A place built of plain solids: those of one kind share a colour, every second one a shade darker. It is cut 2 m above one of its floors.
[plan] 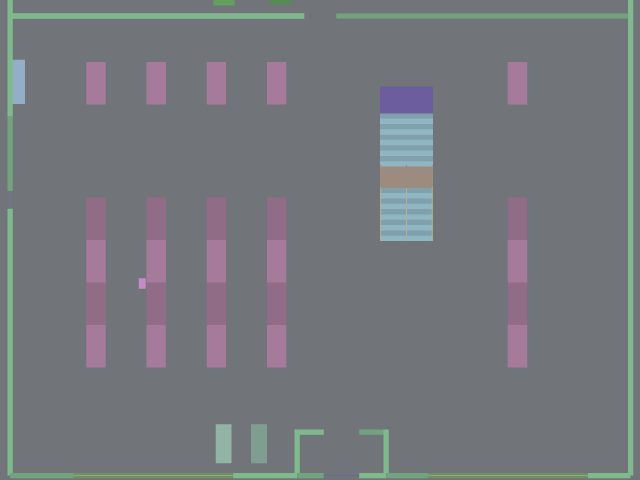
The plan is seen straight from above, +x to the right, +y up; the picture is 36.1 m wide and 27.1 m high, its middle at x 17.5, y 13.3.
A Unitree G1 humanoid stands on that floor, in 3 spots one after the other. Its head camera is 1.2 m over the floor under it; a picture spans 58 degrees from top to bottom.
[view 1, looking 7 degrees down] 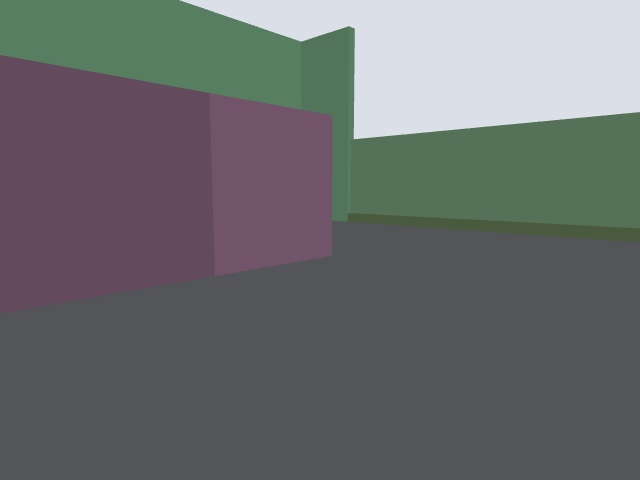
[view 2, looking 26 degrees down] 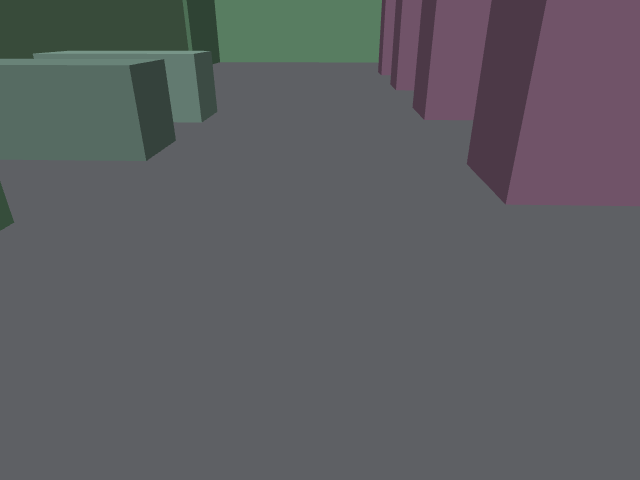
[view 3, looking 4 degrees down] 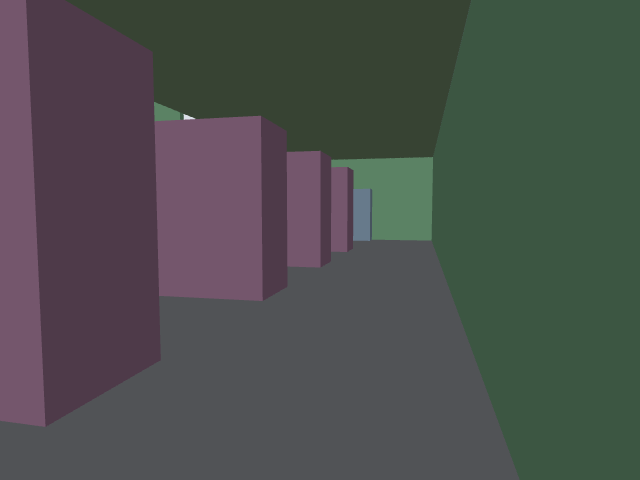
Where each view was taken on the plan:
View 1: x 23.13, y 11.74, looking -47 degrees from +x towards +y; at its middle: run_bay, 7.34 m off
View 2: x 18.72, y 4.80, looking -178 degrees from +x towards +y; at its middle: ground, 2.74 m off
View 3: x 17.52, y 25.35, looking -167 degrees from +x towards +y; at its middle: run_bay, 8.97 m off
